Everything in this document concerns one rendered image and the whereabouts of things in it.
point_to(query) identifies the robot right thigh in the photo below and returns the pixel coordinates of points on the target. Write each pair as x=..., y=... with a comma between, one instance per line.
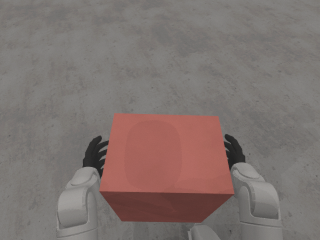
x=201, y=232

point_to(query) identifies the carton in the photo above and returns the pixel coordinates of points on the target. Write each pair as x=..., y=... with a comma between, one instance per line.
x=165, y=168

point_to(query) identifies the left robot hand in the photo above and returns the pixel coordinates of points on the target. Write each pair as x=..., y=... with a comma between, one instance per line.
x=93, y=156

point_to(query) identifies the robot left forearm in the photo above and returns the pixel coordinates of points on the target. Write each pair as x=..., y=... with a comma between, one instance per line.
x=76, y=209

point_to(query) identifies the right robot hand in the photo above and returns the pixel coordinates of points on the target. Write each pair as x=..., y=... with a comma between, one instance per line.
x=235, y=153

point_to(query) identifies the robot right forearm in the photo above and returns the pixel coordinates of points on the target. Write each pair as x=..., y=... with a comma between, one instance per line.
x=259, y=207

